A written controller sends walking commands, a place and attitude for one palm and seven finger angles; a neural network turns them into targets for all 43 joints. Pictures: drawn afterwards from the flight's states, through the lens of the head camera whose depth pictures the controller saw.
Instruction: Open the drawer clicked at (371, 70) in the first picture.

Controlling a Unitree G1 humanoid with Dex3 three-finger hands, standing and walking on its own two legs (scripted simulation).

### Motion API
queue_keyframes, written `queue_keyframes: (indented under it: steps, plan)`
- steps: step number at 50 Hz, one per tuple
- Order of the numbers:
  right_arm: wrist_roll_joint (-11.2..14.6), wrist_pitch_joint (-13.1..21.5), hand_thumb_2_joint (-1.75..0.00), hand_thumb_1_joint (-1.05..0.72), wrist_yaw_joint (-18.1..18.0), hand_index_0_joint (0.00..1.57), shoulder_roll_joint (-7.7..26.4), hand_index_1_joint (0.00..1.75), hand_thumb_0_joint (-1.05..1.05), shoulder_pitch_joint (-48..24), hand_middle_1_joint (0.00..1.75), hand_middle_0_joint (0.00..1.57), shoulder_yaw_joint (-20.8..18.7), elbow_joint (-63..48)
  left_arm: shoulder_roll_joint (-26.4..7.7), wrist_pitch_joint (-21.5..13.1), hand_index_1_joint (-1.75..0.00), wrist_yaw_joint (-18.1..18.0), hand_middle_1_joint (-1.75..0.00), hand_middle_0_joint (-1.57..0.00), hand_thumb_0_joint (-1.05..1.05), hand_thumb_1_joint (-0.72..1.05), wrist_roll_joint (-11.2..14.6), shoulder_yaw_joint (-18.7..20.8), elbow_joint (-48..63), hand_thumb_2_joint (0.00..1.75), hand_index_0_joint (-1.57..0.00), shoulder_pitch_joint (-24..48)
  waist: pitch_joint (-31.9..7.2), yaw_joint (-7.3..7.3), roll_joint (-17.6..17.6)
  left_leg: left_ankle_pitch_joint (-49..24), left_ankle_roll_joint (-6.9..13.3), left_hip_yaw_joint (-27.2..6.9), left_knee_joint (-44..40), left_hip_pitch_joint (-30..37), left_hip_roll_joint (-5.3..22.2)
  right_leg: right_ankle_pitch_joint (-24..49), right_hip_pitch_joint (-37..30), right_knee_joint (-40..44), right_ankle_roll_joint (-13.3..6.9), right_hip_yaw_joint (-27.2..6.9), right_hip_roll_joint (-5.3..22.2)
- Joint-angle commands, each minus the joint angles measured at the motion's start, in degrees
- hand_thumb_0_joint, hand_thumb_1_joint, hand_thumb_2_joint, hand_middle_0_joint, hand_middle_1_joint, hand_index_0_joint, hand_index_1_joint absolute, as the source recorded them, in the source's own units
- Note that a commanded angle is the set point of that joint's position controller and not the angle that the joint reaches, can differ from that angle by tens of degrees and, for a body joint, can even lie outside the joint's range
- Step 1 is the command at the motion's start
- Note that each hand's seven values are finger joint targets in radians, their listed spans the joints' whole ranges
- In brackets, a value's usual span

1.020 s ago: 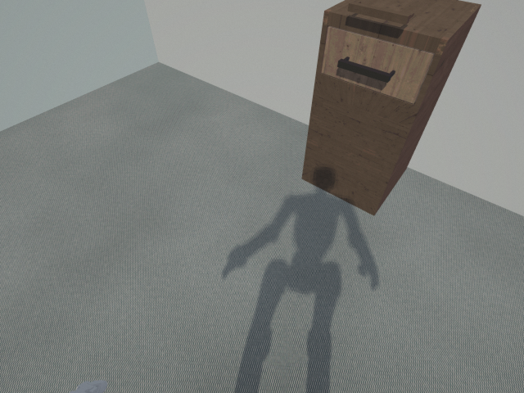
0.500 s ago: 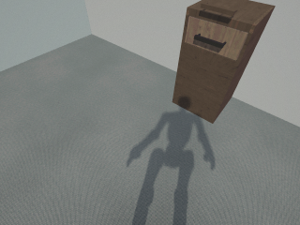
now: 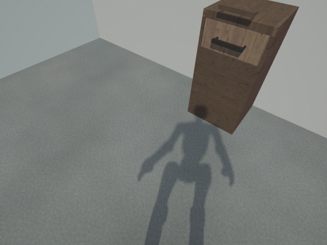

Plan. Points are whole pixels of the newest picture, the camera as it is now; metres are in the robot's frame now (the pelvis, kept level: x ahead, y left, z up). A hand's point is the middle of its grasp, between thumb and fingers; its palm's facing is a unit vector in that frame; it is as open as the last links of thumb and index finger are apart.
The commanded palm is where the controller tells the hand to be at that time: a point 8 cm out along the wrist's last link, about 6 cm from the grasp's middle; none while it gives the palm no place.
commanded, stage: look at it before walking up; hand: left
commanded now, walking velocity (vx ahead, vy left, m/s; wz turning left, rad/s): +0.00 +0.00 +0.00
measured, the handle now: (228, 43) +1.21 -0.32 -0.06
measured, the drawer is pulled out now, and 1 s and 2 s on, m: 0.00 0.00 0.00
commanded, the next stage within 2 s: walk to a spot facing it in 0.42 s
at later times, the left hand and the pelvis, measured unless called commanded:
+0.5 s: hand out of the picture +0.08 +0.25 -0.16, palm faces -0.03 -0.94 -0.34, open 7.4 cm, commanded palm none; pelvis +0.01 +0.00 +0.00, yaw +0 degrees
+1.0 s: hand out of the picture +0.10 +0.19 -0.19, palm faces -0.02 -0.99 -0.14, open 7.4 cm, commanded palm none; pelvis +0.11 +0.02 -0.01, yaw -1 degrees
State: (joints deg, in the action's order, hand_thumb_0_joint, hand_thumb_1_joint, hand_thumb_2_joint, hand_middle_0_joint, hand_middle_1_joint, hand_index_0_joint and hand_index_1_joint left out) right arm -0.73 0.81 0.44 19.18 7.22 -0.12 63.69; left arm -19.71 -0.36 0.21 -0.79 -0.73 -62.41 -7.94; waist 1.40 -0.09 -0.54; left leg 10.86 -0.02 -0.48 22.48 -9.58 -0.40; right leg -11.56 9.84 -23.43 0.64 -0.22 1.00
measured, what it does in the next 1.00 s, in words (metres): walks ahead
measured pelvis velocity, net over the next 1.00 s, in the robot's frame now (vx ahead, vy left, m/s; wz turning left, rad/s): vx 0.11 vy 0.02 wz -0.02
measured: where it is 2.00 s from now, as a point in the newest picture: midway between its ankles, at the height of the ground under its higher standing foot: (168, 212)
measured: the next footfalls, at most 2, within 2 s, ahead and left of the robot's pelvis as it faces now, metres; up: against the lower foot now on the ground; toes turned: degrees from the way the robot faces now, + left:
right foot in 1.20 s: +0.34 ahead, -0.13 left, +0.00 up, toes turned -10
left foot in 1.68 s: +0.51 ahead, +0.10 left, +0.00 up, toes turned +13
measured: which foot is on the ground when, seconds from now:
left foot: down 0.00-1.00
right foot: down 0.00-0.84, up 0.86-1.00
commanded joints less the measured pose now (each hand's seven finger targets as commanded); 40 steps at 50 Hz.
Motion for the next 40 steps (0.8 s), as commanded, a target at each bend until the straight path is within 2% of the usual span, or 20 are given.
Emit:
queue_keyframes:
  steps: [1, 13, 18, 26, 28, 30, 32, 33, 35, 36, 37, 38, 39, 40]
  plan:
    - [0.2, 1.3, -0.90, -0.90, -1.0, 0.20, 12.3, 0.30, 0.00, -2.8, 0.30, 0.20, -2.1, -3.9, -11.7, -1.1, -0.30, -0.7, -0.30, -0.20, 0.00, 0.90, 0.1, 2.5, 3.8, 0.90, -0.20, 2.4, -2.7, 0.01, 1.0, -4.1, 1.8, -6.5, -4.8, 0.7, 7.0, 1.8, -0.1, 4.7, -2.3, -5.7, 5.7]
    - [0.3, 1.3, -0.90, -0.90, -1.0, 0.20, 12.3, 0.30, 0.00, -3.1, 0.30, 0.20, -2.1, -3.9, -11.7, -1.1, -0.30, -0.8, -0.30, -0.20, 0.00, 0.90, 0.1, 2.6, 3.5, 0.90, -0.20, 2.4, -2.8, -0.02, 0.9, -5.4, 1.8, -6.3, -5.1, 1.6, 7.0, 3.2, -0.8, 5.2, -2.2, -5.5, 6.0]
    - [0.3, 1.1, -0.90, -0.90, -0.9, 0.20, 12.3, 0.30, 0.00, -3.4, 0.30, 0.20, -2.0, -3.8, -11.9, -1.2, -0.30, -0.7, -0.30, -0.20, 0.00, 0.90, 0.1, 2.6, 3.5, 0.90, -0.20, 2.4, -1.7, -0.06, 0.1, -4.2, 1.6, -6.3, -5.1, 1.3, 6.7, 2.1, -0.1, 5.9, -2.3, -5.9, 5.9]
    - [0.4, 1.3, -0.90, -0.90, -1.0, 0.20, 12.4, 0.30, 0.00, -3.2, 0.30, 0.20, -2.0, -3.6, -11.9, -1.2, -0.30, -0.7, -0.30, -0.20, 0.00, 0.90, 0.1, 2.6, 3.4, 0.90, -0.20, 2.5, -3.4, -0.02, 0.8, -6.7, 1.6, -6.1, -5.0, 2.2, 7.0, 5.1, -1.7, 5.3, -2.3, -5.5, 6.0]
    - [-0.2, 0.1, -0.90, -0.90, -0.7, 0.20, 4.6, 0.30, 0.00, 0.6, 0.30, 0.20, -0.1, -1.8, -4.5, 0.0, -0.30, -1.0, -0.30, -0.20, 0.00, 0.90, 0.1, 1.0, 1.4, 0.90, -0.20, -2.0, -3.8, -0.09, 0.0, 1.1, 0.4, -4.5, -4.0, 1.8, 6.3, -4.7, -1.4, 5.3, -1.2, -5.2, 5.5]
    - [-0.6, -0.6, -0.90, -0.90, -0.5, 0.20, 4.3, 0.30, 0.00, 2.3, 0.30, 0.20, -0.3, -1.8, -4.7, 0.6, -0.30, -0.6, -0.30, -0.20, 0.00, 0.90, -0.3, 1.3, 1.1, 0.90, -0.20, -4.4, 1.0, -0.33, -0.8, 14.7, 0.7, -4.2, -3.5, -2.9, 5.0, -17.7, 2.1, 6.3, -2.0, -7.1, 5.2]
    - [-0.9, -0.7, -0.90, -0.90, -0.4, 0.20, 4.2, 0.30, 0.00, 3.1, 0.30, 0.20, -0.5, -2.5, -5.3, 0.8, -0.30, -0.1, -0.30, -0.20, 0.00, 0.90, -0.6, 2.0, 1.6, 0.90, -0.20, -6.3, 5.1, -0.87, -2.3, 20.9, 1.0, -3.8, -1.3, -8.3, 3.8, -24.7, 4.1, 7.0, -3.2, -9.4, 5.5]
    - [-0.8, -0.6, -0.90, -0.90, -0.4, 0.20, 3.7, 0.30, 0.00, 3.6, 0.30, 0.20, -0.6, -3.0, -5.5, 0.7, -0.30, 0.1, -0.30, -0.20, 0.00, 0.90, -0.6, 2.4, 1.8, 0.90, -0.20, -7.5, 6.0, -1.10, -3.8, 20.3, 1.1, -2.8, 1.4, -10.4, 3.1, -25.9, 3.6, 7.5, -4.2, -11.0, 6.3]
    - [-0.8, 0.1, -0.90, -0.90, -0.4, 0.20, 2.0, 0.30, 0.00, 5.0, 0.30, 0.20, -0.7, -3.8, -6.0, 0.1, -0.30, 0.0, -0.30, -0.20, 0.00, 0.90, -0.4, 3.2, 1.8, 0.90, -0.20, -10.5, 4.7, -1.37, -7.1, 15.4, 1.0, 0.4, 8.5, -13.2, 1.8, -26.2, -0.2, 9.0, -6.9, -14.9, 9.9]
    - [-0.6, 0.5, -0.90, -0.90, -0.4, 0.20, 1.5, 0.30, 0.00, 5.8, 0.30, 0.20, -0.8, -4.1, -6.2, -0.3, -0.30, -0.1, -0.30, -0.20, 0.00, 0.90, -0.2, 3.6, 1.9, 0.90, -0.20, -11.4, 3.5, -1.07, -7.0, 13.4, 0.9, 1.8, 11.4, -12.6, 2.1, -25.8, -0.5, 9.7, -8.2, -16.5, 12.0]
    - [-0.6, 0.7, -0.90, -0.90, -0.3, 0.20, 0.9, 0.30, 0.00, 6.2, 0.30, 0.20, -1.1, -4.4, -6.0, -0.6, -0.30, -0.2, -0.30, -0.20, 0.00, 0.90, -0.2, 3.8, 2.1, 0.90, -0.20, -11.7, 4.1, -0.80, -7.4, 12.9, 0.9, 2.5, 12.4, -11.8, 2.4, -25.0, 1.1, 9.9, -8.9, -17.1, 12.9]
    - [-0.5, 1.1, -0.90, -0.90, -0.3, 0.20, 0.2, 0.30, 0.00, 7.7, 0.30, 0.20, -1.2, -4.2, -5.4, -0.9, -0.30, -0.3, -0.30, -0.20, 0.00, 0.90, -0.3, 4.1, 2.4, 0.90, -0.20, -11.0, 4.6, 0.15, -7.2, 12.2, 0.9, 3.0, 11.0, -10.1, 3.0, -22.5, 2.5, 8.7, -9.2, -15.8, 12.7]
    - [-0.4, 1.3, -0.90, -0.90, -0.3, 0.20, -0.1, 0.30, 0.00, 9.7, 0.30, 0.20, -1.4, -3.7, -4.6, -0.9, -0.30, -0.2, -0.30, -0.20, 0.00, 0.90, -0.3, 4.2, 2.8, 0.90, -0.20, -10.2, 5.2, 1.13, -5.2, 12.1, 1.1, 3.2, 8.7, -6.4, 3.4, -20.6, 5.7, 6.2, -8.6, -12.7, 11.3]
    - [-0.4, 1.8, -0.90, -0.90, -0.4, 0.20, -0.6, 0.30, 0.00, 12.7, 0.30, 0.20, -1.6, -2.8, -2.8, -0.9, -0.30, -0.1, -0.30, -0.20, 0.00, 0.90, -0.3, 4.1, 3.1, 0.90, -0.20, -9.4, 6.1, 2.50, -1.8, 11.5, 1.7, 2.0, 4.4, -1.1, 3.9, -17.3, 9.9, 1.3, -7.2, -8.8, 8.1]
